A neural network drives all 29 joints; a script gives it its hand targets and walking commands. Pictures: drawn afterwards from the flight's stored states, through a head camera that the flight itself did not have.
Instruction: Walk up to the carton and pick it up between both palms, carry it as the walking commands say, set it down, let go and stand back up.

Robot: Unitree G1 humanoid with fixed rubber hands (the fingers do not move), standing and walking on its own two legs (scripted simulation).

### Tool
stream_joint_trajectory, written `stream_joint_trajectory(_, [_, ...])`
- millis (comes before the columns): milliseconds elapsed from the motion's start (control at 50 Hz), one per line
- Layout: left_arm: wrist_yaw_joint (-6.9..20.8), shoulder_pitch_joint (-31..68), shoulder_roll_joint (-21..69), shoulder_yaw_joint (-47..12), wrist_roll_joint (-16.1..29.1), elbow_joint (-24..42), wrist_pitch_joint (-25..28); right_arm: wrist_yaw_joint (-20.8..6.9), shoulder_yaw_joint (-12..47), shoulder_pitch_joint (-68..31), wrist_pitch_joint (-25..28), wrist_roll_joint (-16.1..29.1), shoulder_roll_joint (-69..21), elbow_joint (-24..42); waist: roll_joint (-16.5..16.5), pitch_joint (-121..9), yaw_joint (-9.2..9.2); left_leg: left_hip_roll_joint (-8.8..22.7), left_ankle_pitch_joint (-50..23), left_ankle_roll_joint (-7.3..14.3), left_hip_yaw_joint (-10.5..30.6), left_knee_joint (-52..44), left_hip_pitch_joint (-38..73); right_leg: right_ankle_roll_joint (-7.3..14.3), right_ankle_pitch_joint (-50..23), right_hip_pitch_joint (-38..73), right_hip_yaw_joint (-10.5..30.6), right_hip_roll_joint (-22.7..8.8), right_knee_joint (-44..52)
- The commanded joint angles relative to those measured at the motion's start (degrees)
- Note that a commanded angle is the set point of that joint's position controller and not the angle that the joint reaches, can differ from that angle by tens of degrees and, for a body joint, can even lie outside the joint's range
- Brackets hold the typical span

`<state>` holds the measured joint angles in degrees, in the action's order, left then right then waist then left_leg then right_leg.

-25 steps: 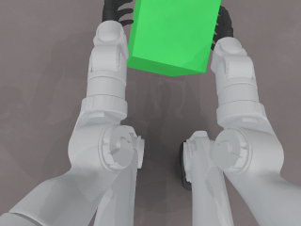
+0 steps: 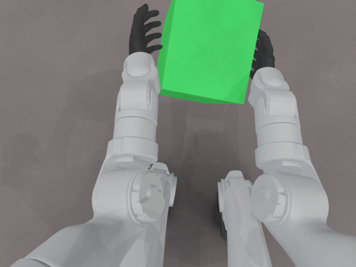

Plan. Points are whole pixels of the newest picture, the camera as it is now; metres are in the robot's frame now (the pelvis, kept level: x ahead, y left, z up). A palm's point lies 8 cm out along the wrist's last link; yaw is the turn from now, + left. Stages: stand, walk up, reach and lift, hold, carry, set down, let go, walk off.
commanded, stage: reach and lift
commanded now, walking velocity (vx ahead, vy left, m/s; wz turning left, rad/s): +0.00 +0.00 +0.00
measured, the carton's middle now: (196, 58) +0.55 +0.03 -0.12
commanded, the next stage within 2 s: none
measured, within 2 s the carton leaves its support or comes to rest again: neither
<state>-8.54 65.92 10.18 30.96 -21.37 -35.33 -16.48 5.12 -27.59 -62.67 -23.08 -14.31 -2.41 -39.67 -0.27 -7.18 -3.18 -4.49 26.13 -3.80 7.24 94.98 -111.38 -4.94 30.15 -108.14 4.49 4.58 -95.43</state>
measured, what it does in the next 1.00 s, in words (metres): rises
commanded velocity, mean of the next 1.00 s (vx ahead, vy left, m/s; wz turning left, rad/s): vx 0.00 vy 0.00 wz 0.00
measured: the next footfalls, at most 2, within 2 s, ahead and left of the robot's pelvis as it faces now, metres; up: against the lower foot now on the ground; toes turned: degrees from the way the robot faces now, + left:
none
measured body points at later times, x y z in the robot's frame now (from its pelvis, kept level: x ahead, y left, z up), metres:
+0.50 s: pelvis +0.02 +0.00 +0.06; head +0.26 +0.02 +0.44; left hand +0.48 +0.15 +0.00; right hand +0.48 -0.09 -0.03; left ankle +0.11 +0.13 -0.49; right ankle +0.09 -0.15 -0.49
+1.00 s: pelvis +0.03 -0.01 +0.11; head +0.22 +0.01 +0.52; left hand +0.48 +0.14 +0.11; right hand +0.48 -0.09 +0.07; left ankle +0.11 +0.14 -0.49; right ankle +0.09 -0.15 -0.49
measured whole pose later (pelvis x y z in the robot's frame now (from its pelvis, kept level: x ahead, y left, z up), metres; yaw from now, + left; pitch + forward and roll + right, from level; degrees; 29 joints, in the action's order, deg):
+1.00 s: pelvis +0.03 -0.01 +0.11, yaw +2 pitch +34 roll -1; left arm -7.5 48.5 16.0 29.0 -23.7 -31.0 -13.8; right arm 5.4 -28.0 -45.2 -19.2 -18.9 -10.0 -34.5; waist 0.4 -11.2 -3.2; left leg -3.8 23.0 -3.5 7.9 72.8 -83.6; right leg -3.3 26.8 -80.8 5.1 3.7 -73.5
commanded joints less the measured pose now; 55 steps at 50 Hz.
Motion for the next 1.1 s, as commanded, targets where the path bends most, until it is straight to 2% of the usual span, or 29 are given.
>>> stream_joint_trajectory(0, [18.18, 15.35, 57.58, -17.70, 3.20, -25.07, -6.10, -15.72, 18.20, -35.31, 3.49, -1.57, -50.46, -7.51, 5.99, -42.66, 7.27, -6.52, 0.23, 1.71, -9.96, -12.34, 32.34, 1.72, -0.96, 24.51, -12.19, 6.34, 14.30])
stream_joint_trajectory(40, [19.35, 14.22, 57.03, -15.63, 2.21, -27.29, -7.53, -15.40, 16.29, -35.06, 3.55, -3.35, -46.83, -5.61, 0.82, -40.70, 6.10, -6.79, -0.48, 1.00, -11.13, -13.91, 32.14, 2.38, -2.88, 26.41, -11.08, 6.19, 15.59])
stream_joint_trajectory(60, [19.63, 18.71, 58.35, -19.93, 5.10, -19.93, -6.48, -15.69, 20.58, -38.84, 4.22, -1.50, -50.38, -0.92, 3.70, -50.18, 6.84, -7.05, -3.34, 1.31, -9.97, -13.14, 35.95, 2.25, -5.80, 30.43, -11.08, 6.78, 15.10])
stream_joint_trajectory(100, [19.11, 17.24, 61.74, -25.30, 7.99, -19.18, -7.39, -16.18, 26.60, -45.74, 5.92, 3.58, -47.22, 10.94, -4.33, -60.22, 5.78, -6.69, -11.93, 0.25, -9.18, -13.22, 48.78, 3.10, -11.63, 28.35, -11.72, 6.70, 14.06])
stream_joint_trajectory(120, [18.51, 20.03, 59.88, -26.44, 9.80, -17.79, -6.39, -16.35, 29.68, -50.76, 6.25, 6.73, -48.54, 12.42, -3.89, -64.88, 2.90, -6.81, -11.89, 0.26, -9.14, -12.10, 49.63, 3.01, -12.66, 28.77, -11.80, 6.64, 12.73])
stream_joint_trajectory(180, [17.02, 21.71, 60.41, -28.20, 9.74, -14.97, -4.50, -16.54, 34.32, -53.19, 7.10, 10.65, -53.84, 14.22, -1.25, -65.44, 0.48, -6.95, -14.86, 1.39, -9.17, -12.75, 47.61, 2.17, -16.02, 31.47, -10.62, 6.85, 13.77])
stream_joint_trajectory(200, [16.73, 22.57, 60.75, -30.70, 10.90, -12.21, -3.69, -16.26, 34.04, -48.40, 6.02, 10.84, -57.20, 10.14, 2.17, -62.73, 2.39, -6.35, -15.05, 1.44, -8.34, -13.54, 48.08, 1.48, -15.79, 31.42, -11.40, 6.78, 14.62])
stream_joint_trajectory(220, [16.49, 23.32, 58.30, -29.32, 9.22, -13.61, -4.00, -16.38, 30.13, -43.72, 5.39, 8.83, -56.02, 4.29, -0.49, -54.38, 2.61, -6.12, -10.28, 0.95, -8.84, -14.72, 43.89, 2.32, -12.21, 27.89, -10.67, 6.29, 15.72])
stream_joint_trajectory(260, [16.32, 16.50, 56.03, -26.06, 5.40, -14.85, -3.90, -17.23, 27.30, -35.04, 4.07, 5.55, -60.77, -4.14, 0.12, -51.69, -0.21, -6.64, -9.84, 1.08, -9.77, -15.68, 41.67, 1.65, -12.29, 30.52, -10.20, 6.43, 16.45])
stream_joint_trajectory(280, [16.40, 18.39, 54.26, -25.60, 5.18, -14.16, -3.55, -17.50, 24.00, -28.92, 3.22, 2.78, -61.92, -9.00, 3.24, -49.70, 1.71, -6.72, -9.01, 1.35, -10.07, -16.01, 40.59, 1.74, -11.45, 31.87, -10.26, 6.89, 17.38])
stream_joint_trajectory(300, [16.62, 13.72, 53.74, -23.52, 2.21, -17.59, -4.51, -17.90, 23.56, -29.26, 2.81, 3.58, -62.83, -9.08, 0.63, -51.11, -0.75, -6.60, -5.34, 1.77, -11.04, -16.26, 42.81, 1.53, -7.88, 31.94, -10.21, 6.80, 17.09])
stream_joint_trajectory(320, [16.53, 10.18, 54.24, -21.20, 1.17, -19.39, -4.87, -17.77, 20.51, -23.96, 1.89, 0.36, -61.75, -12.63, 3.23, -45.08, 1.00, -6.96, -3.42, 1.85, -11.35, -18.35, 40.13, 1.43, -5.97, 33.44, -9.56, 6.95, 20.19])
stream_joint_trajectory(400, [18.26, 9.89, 55.86, -20.95, 1.41, -17.12, -4.42, -17.87, 25.83, -27.29, 3.74, 3.01, -61.56, -3.25, 1.25, -48.33, -1.55, -6.79, -11.98, 2.48, -11.74, -18.93, 43.36, 1.56, -13.64, 38.72, -6.05, 6.01, 22.88])
stream_joint_trajectory(440, [19.19, 17.53, 64.19, -30.73, 9.83, -8.67, -2.24, -17.36, 33.52, -36.77, 7.01, 7.53, -59.96, 9.85, 1.86, -62.00, 3.11, -6.93, -21.41, 2.06, -9.17, -17.44, 49.84, 1.93, -22.07, 41.02, -7.34, 6.75, 21.03])
stream_joint_trajectory(520, [17.30, 20.68, 67.57, -40.73, 15.69, -4.44, -1.53, -15.10, 36.51, -38.00, 9.03, 8.62, -58.50, 13.21, -0.39, -65.67, 6.63, -5.95, -22.47, -0.55, -6.54, -17.95, 56.19, 3.47, -21.06, 38.29, -9.09, 7.31, 20.31])
stream_joint_trajectory(540, [16.83, 12.11, 63.25, -36.40, 11.78, -12.34, -2.78, -15.01, 33.09, -33.99, 8.23, 6.17, -56.21, 6.65, -0.36, -54.67, 4.53, -5.44, -19.87, -0.35, -5.48, -20.05, 55.60, 2.87, -17.69, 32.57, -10.03, 6.79, 21.09])
stream_joint_trajectory(560, [16.55, 7.71, 66.93, -36.39, 10.98, -14.01, -3.19, -14.54, 34.45, -32.07, 8.04, 5.16, -58.35, 8.44, 3.37, -57.75, 6.21, -6.34, -16.87, -0.44, -6.77, -19.98, 55.25, 2.74, -17.26, 39.87, -9.58, 6.99, 23.00])
stream_joint_trajectory(600, [16.28, 0.72, 60.73, -24.76, 1.81, -25.69, -5.54, -15.30, 23.16, -23.33, 5.50, -2.83, -52.54, -3.44, -0.83, -38.77, 6.46, -5.86, -4.88, -0.01, -6.93, -24.44, 46.73, 3.30, -7.61, 33.36, -10.09, 6.61, 24.20])
stream_joint_trajectory(620, [17.02, -5.34, 58.80, -22.08, -0.52, -28.29, -6.61, -15.76, 24.88, -24.90, 4.70, -2.20, -51.55, 0.13, 0.14, -36.23, 3.60, -6.09, -3.09, 0.84, -7.94, -25.38, 46.20, 2.84, -5.42, 35.36, -9.84, 6.38, 25.24])
stream_joint_trajectory(680, [16.77, -0.36, 60.54, -24.79, 1.72, -18.65, -5.60, -17.48, 26.62, -21.37, 3.69, 0.69, -56.20, 1.02, -1.21, -44.66, 3.35, -6.59, -10.58, 1.50, -8.12, -27.46, 55.51, 2.59, -11.89, 43.04, -8.33, 6.49, 27.30])
stream_joint_trajectory(720, [17.24, 6.59, 56.86, -27.13, 3.84, -10.47, -3.07, -18.42, 28.25, -23.69, 4.43, 3.04, -61.59, -0.96, -0.04, -48.55, 1.21, -6.51, -15.17, 2.11, -8.07, -27.18, 55.59, 2.47, -18.19, 45.36, -7.64, 6.96, 27.39])
stream_joint_trajectory(760, [16.49, 5.96, 60.46, -31.42, 5.07, -8.54, -1.62, -18.02, 34.45, -27.86, 7.26, 7.55, -61.95, 8.40, -3.13, -51.62, -1.94, -6.51, -23.94, 1.92, -7.27, -27.14, 59.65, 2.45, -25.12, 45.53, -6.23, 6.52, 27.04])
stream_joint_trajectory(800, [15.81, 9.47, 64.49, -39.04, 10.45, -1.38, 0.62, -17.50, 40.26, -29.10, 8.51, 11.20, -67.40, 13.12, 0.93, -62.27, -0.92, -6.62, -27.45, 2.40, -6.22, -24.91, 65.61, 2.11, -27.22, 48.51, -6.84, 6.83, 26.60])
stream_joint_trajectory(840, [15.67, 4.54, 63.25, -37.11, 7.83, -8.62, -0.19, -16.70, 37.00, -27.33, 9.42, 9.07, -63.75, 8.98, -1.79, -53.95, -0.88, -6.20, -24.21, 1.52, -5.90, -26.04, 60.24, 2.53, -25.34, 46.30, -6.43, 6.65, 27.08])
stream_joint_trajectory(880, [16.34, -2.42, 64.75, -33.57, 6.38, -13.71, -1.05, -15.75, 35.03, -23.08, 8.10, 4.69, -62.89, 5.11, 4.78, -50.91, 2.20, -6.08, -16.56, 1.36, -5.65, -27.35, 57.85, 1.76, -17.49, 47.60, -7.77, 7.03, 28.45])
stream_joint_trajectory(920, [17.01, -11.34, 61.57, -27.00, 1.14, -23.10, -3.33, -14.89, 32.14, -17.57, 6.98, 1.00, -60.79, 2.91, 4.41, -40.96, 0.72, -6.03, -12.19, 1.58, -7.72, -29.43, 51.59, 2.06, -15.66, 51.94, -5.86, 5.84, 31.89])
stream_joint_trajectory(1000, [18.68, -1.86, 61.64, -27.64, 3.07, -15.52, -3.79, -14.98, 26.87, -14.28, 4.51, -2.98, -60.52, -1.59, 4.78, -35.70, 6.08, -6.16, -7.31, 2.19, -7.13, -34.75, 57.12, 2.77, -9.92, 54.43, -5.71, 5.86, 36.68])
stream_joint_trajectory(1020, [19.18, 0.05, 63.81, -31.70, 6.00, -12.11, -4.34, -14.83, 27.88, -13.04, 5.30, -2.11, -59.28, 2.37, -1.17, -39.73, 6.85, -6.48, -11.37, 1.20, -8.01, -35.71, 60.60, 3.92, -15.13, 58.78, -5.12, 5.32, 37.69])
stream_joint_trajectory(1080, [18.84, 3.00, 62.38, -33.75, 7.13, -9.12, -2.67, -15.09, 33.24, -22.29, 6.69, 2.84, -63.77, 8.70, -2.11, -44.08, 2.07, -6.16, -16.53, 1.98, -6.22, -35.39, 62.75, 3.57, -20.92, 59.09, -5.03, 5.48, 36.50])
